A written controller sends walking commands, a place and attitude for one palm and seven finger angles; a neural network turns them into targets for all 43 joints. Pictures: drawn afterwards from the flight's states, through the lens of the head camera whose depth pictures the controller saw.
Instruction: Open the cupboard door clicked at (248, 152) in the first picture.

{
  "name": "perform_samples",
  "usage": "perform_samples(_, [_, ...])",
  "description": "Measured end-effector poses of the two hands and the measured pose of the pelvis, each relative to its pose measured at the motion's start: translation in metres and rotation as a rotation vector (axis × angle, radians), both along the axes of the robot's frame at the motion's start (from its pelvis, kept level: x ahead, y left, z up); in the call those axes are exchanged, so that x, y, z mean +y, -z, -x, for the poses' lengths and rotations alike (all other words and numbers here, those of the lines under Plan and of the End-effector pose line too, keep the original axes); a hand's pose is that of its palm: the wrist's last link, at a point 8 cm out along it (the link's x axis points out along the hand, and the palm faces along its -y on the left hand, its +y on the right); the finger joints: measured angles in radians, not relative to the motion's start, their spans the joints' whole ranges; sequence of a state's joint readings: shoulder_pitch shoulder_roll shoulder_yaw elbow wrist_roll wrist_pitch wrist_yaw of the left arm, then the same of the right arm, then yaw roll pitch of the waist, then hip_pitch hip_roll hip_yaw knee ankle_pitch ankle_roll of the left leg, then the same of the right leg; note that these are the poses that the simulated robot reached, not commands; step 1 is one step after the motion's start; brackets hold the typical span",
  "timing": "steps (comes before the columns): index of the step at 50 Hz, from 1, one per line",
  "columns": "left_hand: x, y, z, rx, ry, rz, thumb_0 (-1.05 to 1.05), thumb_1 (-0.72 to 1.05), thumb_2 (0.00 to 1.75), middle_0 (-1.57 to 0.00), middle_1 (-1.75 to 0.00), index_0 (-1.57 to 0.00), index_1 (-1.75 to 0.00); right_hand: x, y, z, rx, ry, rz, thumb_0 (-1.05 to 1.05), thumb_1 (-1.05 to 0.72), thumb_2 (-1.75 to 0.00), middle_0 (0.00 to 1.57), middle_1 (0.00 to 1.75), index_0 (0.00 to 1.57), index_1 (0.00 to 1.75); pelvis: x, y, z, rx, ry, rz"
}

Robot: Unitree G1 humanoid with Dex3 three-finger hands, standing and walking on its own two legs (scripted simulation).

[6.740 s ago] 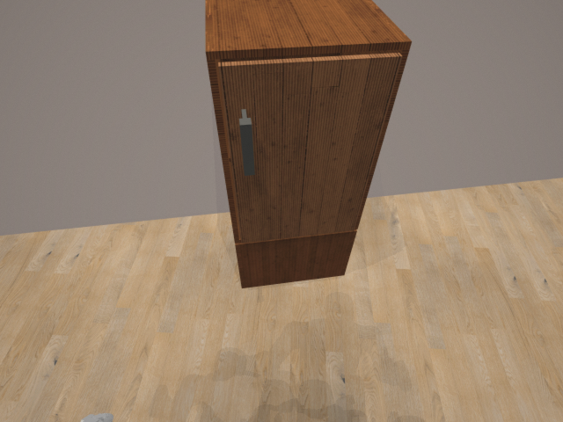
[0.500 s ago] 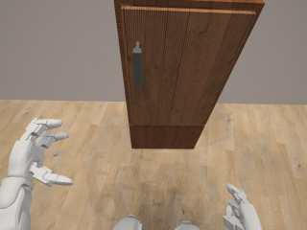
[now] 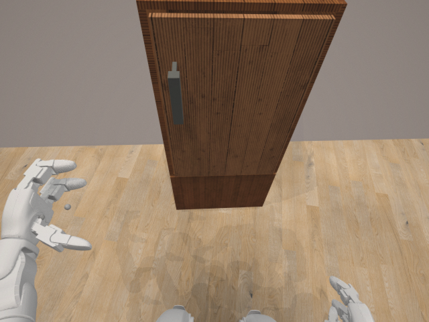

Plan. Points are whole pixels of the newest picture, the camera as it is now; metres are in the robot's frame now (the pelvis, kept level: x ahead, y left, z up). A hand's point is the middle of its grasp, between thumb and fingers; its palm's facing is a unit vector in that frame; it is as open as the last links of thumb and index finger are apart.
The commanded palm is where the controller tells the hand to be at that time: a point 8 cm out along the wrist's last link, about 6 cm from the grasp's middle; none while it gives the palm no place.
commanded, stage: raise the hand with hooked fingers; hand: left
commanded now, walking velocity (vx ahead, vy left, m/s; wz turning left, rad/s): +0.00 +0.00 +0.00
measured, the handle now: (176, 93) +0.61 +0.13 +0.04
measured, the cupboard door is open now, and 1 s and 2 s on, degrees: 0 0 0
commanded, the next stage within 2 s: move the hooked fingers beside the handle in 0.20 s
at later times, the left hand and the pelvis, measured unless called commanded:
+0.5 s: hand (82, 197) +0.31 +0.25 +0.06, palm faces +0.11 -0.99 -0.01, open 14.0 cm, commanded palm +0.29 +0.30 +0.06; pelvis +0.00 -0.01 +0.00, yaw +1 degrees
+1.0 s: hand (111, 157) +0.40 +0.23 +0.05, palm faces +0.10 -1.00 -0.01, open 14.0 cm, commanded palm +0.38 +0.28 +0.05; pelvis +0.00 +0.00 -0.01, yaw -1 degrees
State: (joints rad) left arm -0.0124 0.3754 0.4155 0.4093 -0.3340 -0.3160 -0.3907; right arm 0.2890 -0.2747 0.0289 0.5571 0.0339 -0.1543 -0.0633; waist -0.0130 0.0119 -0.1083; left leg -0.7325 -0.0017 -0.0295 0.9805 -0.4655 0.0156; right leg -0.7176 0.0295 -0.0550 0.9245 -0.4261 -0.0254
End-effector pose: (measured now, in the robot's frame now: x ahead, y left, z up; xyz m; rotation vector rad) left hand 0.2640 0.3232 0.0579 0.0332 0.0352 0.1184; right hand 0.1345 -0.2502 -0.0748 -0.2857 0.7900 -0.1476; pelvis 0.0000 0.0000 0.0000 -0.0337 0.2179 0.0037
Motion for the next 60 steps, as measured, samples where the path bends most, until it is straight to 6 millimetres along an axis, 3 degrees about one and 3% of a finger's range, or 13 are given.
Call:
perform_samples(17, [-0.007,-0.003,0.003,-0.007,-0.009,0.004,-0.01,-0.5,0.3,-0.3,-1.2,-0.3,-1.2,0.003,0.003,-0.015,-0.031,-0.023,-0.032,0.01,-0.91,-0.9,0.2,0.3,0.2,0.3,-0.008,0.0,0.0,-0.004,-0.006,-0.005])
perform_samples(25, [-0.018,0.0,-0.019,-0.026,0.011,0.018,-0.01,-0.5,0.3,-0.3,-1.2,-0.3,-1.2,0.0,0.007,-0.013,-0.01,-0.023,-0.014,0.01,-0.91,-0.9,0.2,0.3,0.2,0.3,-0.009,0.003,0.002,0.003,-0.012,-0.004])
perform_samples(32, [-0.028,0.002,-0.053,-0.013,0.024,0.019,-0.01,-0.5,0.3,-0.3,-1.2,-0.3,-1.2,-0.005,0.011,0.004,0.04,0.018,-0.011,0.01,-0.91,-0.9,0.2,0.3,0.2,0.3,-0.009,0.004,0.003,0.017,0.0,-0.007])
perform_samples(46, [-0.036,0.005,-0.097,-0.009,0.012,0.022,-0.01,-0.5,0.3,-0.3,-1.2,-0.3,-1.2,-0.013,0.026,0.052,0.212,0.098,-0.006,0.01,-0.91,-0.9,0.2,0.3,0.2,0.3,-0.006,0.006,0.001,0.052,0.014,-0.007])
perform_samples(60, [-0.043,0.008,-0.144,-0.006,0.013,0.035,-0.01,-0.5,0.3,-0.3,-1.2,-0.3,-1.2,-0.012,0.032,0.084,0.323,0.149,0.001,0.0,-0.91,-0.9,0.2,0.3,0.2,0.3,-0.001,0.01,0.003,0.089,0.026,-0.001])
